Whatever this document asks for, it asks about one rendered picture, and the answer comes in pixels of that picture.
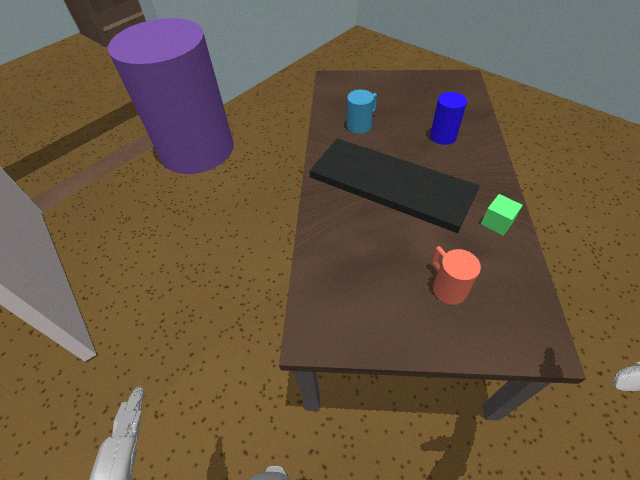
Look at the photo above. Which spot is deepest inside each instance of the coffee table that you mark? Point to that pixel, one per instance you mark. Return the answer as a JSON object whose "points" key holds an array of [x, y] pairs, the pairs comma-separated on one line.
{"points": [[361, 297]]}

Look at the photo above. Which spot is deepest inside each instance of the left robot hand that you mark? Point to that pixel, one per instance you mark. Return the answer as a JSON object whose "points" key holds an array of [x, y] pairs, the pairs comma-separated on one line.
{"points": [[117, 454]]}

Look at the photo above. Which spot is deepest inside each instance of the right robot hand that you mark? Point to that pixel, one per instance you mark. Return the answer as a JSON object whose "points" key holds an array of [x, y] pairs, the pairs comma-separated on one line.
{"points": [[628, 379]]}

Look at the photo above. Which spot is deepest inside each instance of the bookshelf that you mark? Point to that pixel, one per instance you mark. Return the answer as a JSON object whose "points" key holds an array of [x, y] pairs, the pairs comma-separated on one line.
{"points": [[102, 20]]}

